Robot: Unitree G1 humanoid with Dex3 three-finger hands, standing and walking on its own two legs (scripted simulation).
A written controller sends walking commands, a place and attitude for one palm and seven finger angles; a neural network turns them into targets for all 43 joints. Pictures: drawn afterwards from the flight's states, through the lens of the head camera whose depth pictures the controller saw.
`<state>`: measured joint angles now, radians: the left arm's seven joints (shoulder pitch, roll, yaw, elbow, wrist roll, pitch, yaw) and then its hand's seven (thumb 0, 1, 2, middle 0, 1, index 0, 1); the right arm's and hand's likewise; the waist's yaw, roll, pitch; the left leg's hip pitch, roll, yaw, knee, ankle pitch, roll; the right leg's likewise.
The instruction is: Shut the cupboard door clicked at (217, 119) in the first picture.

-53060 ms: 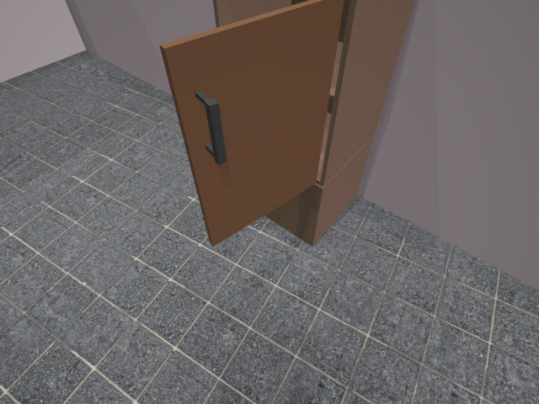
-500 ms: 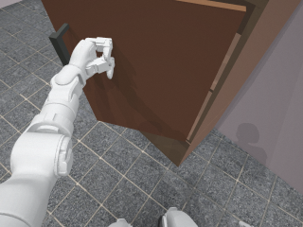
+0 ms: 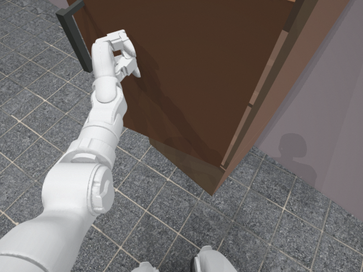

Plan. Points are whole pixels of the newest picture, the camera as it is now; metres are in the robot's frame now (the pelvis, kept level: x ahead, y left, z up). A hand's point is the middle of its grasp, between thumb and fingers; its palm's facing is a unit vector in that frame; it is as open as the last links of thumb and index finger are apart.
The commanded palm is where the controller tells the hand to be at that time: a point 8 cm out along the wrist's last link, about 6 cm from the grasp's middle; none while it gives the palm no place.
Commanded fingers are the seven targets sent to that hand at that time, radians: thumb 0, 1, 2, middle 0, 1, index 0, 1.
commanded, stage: pull the fist back off the door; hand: left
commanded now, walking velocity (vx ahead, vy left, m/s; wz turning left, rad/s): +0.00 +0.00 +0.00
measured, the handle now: (83, 38) +0.61 +0.16 +0.13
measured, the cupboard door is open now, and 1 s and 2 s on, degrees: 17 17 17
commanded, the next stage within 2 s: draw the hand back to the body in 0.66 s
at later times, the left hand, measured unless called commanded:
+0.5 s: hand (135, 100) +0.42 +0.05 +0.13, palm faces +0.01 -1.00 -0.02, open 3.1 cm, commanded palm +0.40 +0.09 +0.14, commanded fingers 0.00 0.90 0.90 -1.30 -1.50 -1.30 -1.50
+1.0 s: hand (116, 113) +0.39 +0.07 +0.15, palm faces +0.04 -1.00 -0.02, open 3.1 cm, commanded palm +0.34 +0.13 +0.15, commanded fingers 0.00 0.90 0.90 -1.30 -1.50 -1.30 -1.50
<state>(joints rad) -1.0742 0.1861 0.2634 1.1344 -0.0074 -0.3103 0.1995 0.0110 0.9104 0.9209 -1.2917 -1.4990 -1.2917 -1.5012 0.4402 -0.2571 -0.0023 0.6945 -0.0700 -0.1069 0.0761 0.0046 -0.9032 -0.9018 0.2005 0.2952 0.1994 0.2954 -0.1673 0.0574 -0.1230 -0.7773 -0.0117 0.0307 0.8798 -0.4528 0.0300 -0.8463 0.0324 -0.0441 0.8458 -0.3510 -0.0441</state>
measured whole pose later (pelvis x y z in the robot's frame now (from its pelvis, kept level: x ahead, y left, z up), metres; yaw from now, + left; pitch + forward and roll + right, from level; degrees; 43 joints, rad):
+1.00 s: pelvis -0.01 -0.01 +0.03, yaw -1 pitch +5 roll +1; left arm -0.43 0.09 0.08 0.55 -0.11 -0.20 0.10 0.01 0.90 0.90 -1.29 -1.50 -1.30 -1.50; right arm 0.32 -0.24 0.01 0.65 0.03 -0.05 -0.01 0.01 -0.90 -0.90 0.20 0.30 0.20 0.30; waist -0.05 0.05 -0.07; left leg -0.37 -0.01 0.05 0.64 -0.36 0.02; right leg -0.46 0.04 -0.01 0.65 -0.28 -0.06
